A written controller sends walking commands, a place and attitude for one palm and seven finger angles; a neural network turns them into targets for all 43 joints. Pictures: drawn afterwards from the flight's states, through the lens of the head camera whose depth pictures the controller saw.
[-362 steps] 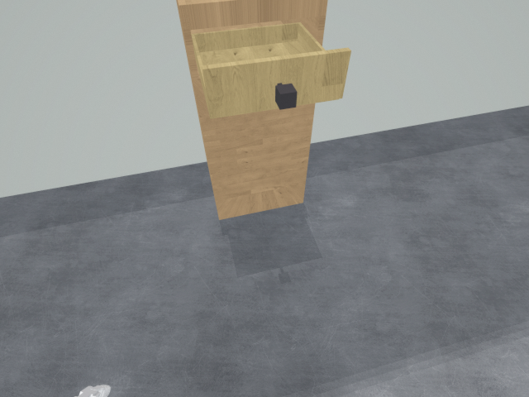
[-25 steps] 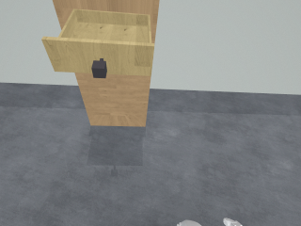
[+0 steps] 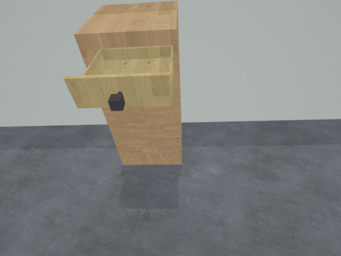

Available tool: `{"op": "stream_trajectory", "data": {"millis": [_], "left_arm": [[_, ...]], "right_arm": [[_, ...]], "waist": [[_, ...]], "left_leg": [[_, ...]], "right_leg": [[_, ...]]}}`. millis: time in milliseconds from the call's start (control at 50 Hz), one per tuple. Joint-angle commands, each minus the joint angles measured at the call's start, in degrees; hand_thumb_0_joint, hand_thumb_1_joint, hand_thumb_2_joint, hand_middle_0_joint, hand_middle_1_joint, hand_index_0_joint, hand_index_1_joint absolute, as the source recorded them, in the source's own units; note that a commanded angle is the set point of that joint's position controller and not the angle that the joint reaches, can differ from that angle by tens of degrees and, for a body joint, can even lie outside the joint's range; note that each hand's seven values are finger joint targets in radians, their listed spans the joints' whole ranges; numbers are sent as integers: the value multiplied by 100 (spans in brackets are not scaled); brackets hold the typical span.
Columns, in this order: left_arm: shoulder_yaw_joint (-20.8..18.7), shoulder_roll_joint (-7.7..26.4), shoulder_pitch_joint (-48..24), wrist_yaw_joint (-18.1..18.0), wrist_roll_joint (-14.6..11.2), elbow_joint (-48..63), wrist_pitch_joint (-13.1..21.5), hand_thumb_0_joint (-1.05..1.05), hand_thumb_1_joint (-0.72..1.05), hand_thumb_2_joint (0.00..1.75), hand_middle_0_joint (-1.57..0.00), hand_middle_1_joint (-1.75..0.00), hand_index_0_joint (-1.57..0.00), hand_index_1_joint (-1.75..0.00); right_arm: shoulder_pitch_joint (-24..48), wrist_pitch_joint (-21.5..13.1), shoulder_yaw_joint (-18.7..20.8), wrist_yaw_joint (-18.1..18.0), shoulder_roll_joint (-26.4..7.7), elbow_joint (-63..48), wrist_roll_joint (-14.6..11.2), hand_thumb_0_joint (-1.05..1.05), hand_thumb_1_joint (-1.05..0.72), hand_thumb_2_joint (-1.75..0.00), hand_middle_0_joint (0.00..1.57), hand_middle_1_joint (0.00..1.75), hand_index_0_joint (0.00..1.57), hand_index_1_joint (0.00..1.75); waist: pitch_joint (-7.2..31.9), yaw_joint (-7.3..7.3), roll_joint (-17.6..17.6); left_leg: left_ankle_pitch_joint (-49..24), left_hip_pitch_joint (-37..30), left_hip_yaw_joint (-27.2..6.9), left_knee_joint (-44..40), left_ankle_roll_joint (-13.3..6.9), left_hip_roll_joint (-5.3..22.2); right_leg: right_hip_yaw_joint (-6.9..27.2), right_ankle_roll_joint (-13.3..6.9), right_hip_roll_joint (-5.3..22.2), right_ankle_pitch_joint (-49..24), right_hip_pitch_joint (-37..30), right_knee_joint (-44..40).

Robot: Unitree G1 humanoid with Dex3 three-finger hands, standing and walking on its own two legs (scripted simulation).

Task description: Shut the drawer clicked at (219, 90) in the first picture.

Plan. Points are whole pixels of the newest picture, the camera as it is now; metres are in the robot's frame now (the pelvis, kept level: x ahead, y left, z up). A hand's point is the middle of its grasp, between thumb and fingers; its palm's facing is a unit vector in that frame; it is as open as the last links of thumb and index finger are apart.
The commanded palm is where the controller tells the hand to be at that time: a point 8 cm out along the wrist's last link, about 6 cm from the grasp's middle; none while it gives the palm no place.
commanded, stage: take the last steps up to it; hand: left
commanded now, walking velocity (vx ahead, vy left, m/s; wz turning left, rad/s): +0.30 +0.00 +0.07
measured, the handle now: (118, 99) +0.63 +0.23 +0.03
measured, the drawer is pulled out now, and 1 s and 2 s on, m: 0.24 0.24 0.24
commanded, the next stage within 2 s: come to a stop and stand still in 0.68 s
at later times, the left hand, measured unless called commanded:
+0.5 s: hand out of the picture -0.01 +0.17 -0.18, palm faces +0.21 -0.97 -0.12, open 7.4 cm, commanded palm none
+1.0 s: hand (120, 188) +0.38 +0.21 -0.17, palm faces +0.01 -0.97 -0.23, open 7.4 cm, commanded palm none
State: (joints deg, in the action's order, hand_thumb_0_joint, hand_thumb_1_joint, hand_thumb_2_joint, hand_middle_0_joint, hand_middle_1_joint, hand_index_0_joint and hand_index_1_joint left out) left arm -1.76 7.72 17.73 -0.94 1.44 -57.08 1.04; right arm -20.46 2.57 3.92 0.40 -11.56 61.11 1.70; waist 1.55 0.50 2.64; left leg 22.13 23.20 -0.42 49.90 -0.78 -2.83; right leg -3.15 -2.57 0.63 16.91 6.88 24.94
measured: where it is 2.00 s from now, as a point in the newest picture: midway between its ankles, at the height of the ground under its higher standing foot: outside the picture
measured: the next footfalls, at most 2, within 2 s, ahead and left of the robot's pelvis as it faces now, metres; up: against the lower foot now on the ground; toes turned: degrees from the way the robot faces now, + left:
left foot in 0.44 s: +0.21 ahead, +0.16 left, +0.00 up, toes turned +10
right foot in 0.90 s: +0.39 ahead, -0.07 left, +0.00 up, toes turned -5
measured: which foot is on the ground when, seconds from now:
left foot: up 0.00-0.42, down 0.44-0.92, up 0.94-1.00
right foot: down 0.00-0.44, up 0.46-0.88, down 0.90-1.00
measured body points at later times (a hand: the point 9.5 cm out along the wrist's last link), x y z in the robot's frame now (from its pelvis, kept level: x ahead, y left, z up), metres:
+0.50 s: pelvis +0.14 +0.06 -0.02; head +0.18 +0.07 +0.43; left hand -0.02 +0.23 -0.16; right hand +0.28 -0.14 -0.16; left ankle +0.17 +0.15 -0.74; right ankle -0.01 -0.07 -0.69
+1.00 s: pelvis +0.27 +0.04 -0.02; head +0.30 +0.01 +0.43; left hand +0.38 +0.26 -0.15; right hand +0.22 -0.18 -0.19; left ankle +0.19 +0.15 -0.71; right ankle +0.35 -0.07 -0.74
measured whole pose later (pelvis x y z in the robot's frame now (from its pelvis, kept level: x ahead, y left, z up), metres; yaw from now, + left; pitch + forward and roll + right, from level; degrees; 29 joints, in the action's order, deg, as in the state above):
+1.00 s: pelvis +0.27 +0.04 -0.02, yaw +2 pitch -2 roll +1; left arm -1.3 8.0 6.1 -1.1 1.4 -57.0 2.0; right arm -20.1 0.7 3.0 -2.0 -9.0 64.1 -0.2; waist -5.3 2.7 2.6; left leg 32.9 11.5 3.9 46.9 1.7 1.2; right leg -6.7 -1.9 3.9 11.0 20.1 33.1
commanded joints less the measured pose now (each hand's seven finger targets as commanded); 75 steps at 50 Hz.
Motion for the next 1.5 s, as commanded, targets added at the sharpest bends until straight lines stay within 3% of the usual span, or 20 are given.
{"op": "stream_trajectory", "data": {"millis": [0,300,380,400,420,440,500,580,780,840,860,900,920,1180,1200,1240,1280,1300,1380,1480], "left_arm": [[-124,708,292,-32,-78,59,223,0,90,90,-20,-30,-20,-30],[-77,520,1782,-118,35,-887,329,0,90,90,-20,-30,-20,-30],[-123,599,1526,-104,-22,-878,306,0,90,90,-20,-30,-20,-30],[-107,461,1634,-72,-75,-840,314,0,90,90,-20,-30,-20,-30],[-35,118,1753,-33,-142,-712,331,0,90,90,-20,-30,-20,-30],[-40,305,1415,-71,-116,-545,284,0,90,90,-20,-30,-20,-30],[-142,214,694,-12,-53,-539,192,0,90,90,-20,-30,-20,-30],[-157,5,922,49,-2,-544,-1,0,90,90,-20,-30,-20,-30],[-136,341,-698,115,-14,177,-53,0,90,90,-20,-30,-20,-30],[-113,471,-152,46,-10,5,25,0,90,90,-20,-30,-20,-30],[-158,762,230,-2,1,-115,80,0,90,90,-20,-30,-20,-30],[-237,1411,507,-74,-49,-188,123,0,90,90,-20,-30,-20,-30],[-244,1452,363,-110,-48,-114,84,0,90,90,-20,-30,-20,-30],[-395,1259,-967,-193,98,512,-264,0,90,90,-20,-30,-20,-30],[-299,1581,-915,-411,99,656,-177,0,90,90,-20,-30,-20,-30],[-235,1194,-875,-338,12,730,-205,0,90,90,-20,-30,-20,-30],[-39,625,-504,-179,-98,603,-372,0,90,90,-20,-30,-20,-30],[-119,672,-411,-141,-70,610,-412,0,90,90,-20,-30,-20,-30],[-145,762,-85,13,69,627,-387,0,90,90,-20,-30,-20,-30],[-121,680,297,93,65,727,-267,0,90,90,-20,-30,-20,-30]], "right_arm": [[155,-210,95,56,-243,-310,9,0,-90,-90,20,30,20,30],[1741,-426,-86,106,158,-654,-56,0,-90,-90,20,30,20,30],[277,-576,-41,-40,-66,-206,-25,0,-90,-90,20,30,20,30],[-538,-626,56,-114,-507,4,6,0,-90,-90,20,30,20,30],[-1109,-657,182,-183,-1074,116,8,0,-90,-90,20,30,20,30],[-1205,-582,178,-216,-1222,103,-103,0,-90,-90,20,30,20,30],[17,-676,-8,-246,-417,-120,-70,0,-90,-90,20,30,20,30],[233,-783,-95,-231,-70,-122,-80,0,-90,-90,20,30,20,30],[-19,-633,-34,-224,-418,-103,11,0,-90,-90,20,30,20,30],[-22,-558,-87,-256,-401,0,-35,0,-90,-90,20,30,20,30],[-36,-557,-109,-246,-324,2,-84,0,-90,-90,20,30,20,30],[-521,-427,-60,-256,-102,-4,-217,0,-90,-90,20,30,20,30],[-448,-336,-26,-292,-75,-27,-231,0,-90,-90,20,30,20,30],[-172,19,44,-96,11,-251,-84,0,-90,-90,20,30,20,30],[-592,-179,97,-67,-461,-659,-127,0,-90,-90,20,30,20,30],[-333,-275,-30,-91,-244,-847,-63,0,-90,-90,20,30,20,30],[-16,-257,-36,-165,-800,-1123,59,0,-90,-90,20,30,20,30],[417,-198,-31,-213,-953,-1315,94,0,-90,-90,20,30,20,30],[907,-214,-63,-110,-971,-1370,73,0,-90,-90,20,30,20,30],[482,-270,15,-157,-1138,-1264,108,0,-90,-90,20,30,20,30]], "waist": [[-1186,61,-796],[-1160,-426,-1181],[-272,276,-933],[498,582,-227],[1110,602,1063],[1128,616,661],[-473,203,-20],[-600,-211,353],[-821,33,456],[-396,-265,82],[-64,-430,-277],[792,-269,-1063],[750,-264,-1048],[97,-84,-1526],[1372,389,-972],[985,233,172],[-370,99,1843],[-946,-70,1206],[-1634,-264,326],[-1426,-85,-110]], "left_leg": [[-935,1309,-66,1228,139,514],[-730,1038,644,-821,1,638],[-1227,-1490,905,-2158,-255,171],[-1878,-3087,111,-2188,-486,983],[-3103,-4285,-2039,-2469,-1125,2652],[-3609,-4025,-2375,-2825,-1382,2979],[-3492,-1861,-1069,-3374,-1111,2448],[-3804,-1117,34,-3655,-827,1925],[-4260,-1746,215,-3254,-779,1851],[-4418,-1559,332,-2300,-380,1482],[-3601,-1298,447,-1868,-134,1239],[787,-563,573,-527,259,424],[1461,-496,335,98,249,437],[505,-687,269,142,259,394],[969,-506,669,-355,361,177],[-181,-1361,570,-2779,219,280],[161,-400,-1279,-3840,-260,1570],[715,390,-1354,-4033,-706,1934],[1821,1262,-1309,-4173,-869,1837],[1775,401,-1384,-3956,-964,1918]], "right_leg": [[1089,-221,1359,705,289,-1944],[499,-550,1481,-2859,-737,-1159],[15,-285,1084,-4180,-270,877],[-171,-57,763,-2816,688,2174],[-385,181,61,1109,2243,3870],[178,89,138,1638,2475,4694],[328,201,665,584,2560,4972],[174,352,681,36,2116,4209],[-179,339,482,-429,1952,1508],[-269,343,245,-1507,474,243],[17,325,542,-3084,-272,30],[1386,-810,2309,-7216,-1294,393],[1296,-1130,2515,-7397,-1083,253],[999,-560,1666,292,1333,-1180],[1355,-601,1768,-2640,-483,-103],[621,-356,1248,-351,643,574],[-241,385,14,1167,1948,1895],[132,237,-13,867,1843,2434],[357,112,-52,370,1779,3721],[58,26,-115,888,1436,1903]]}}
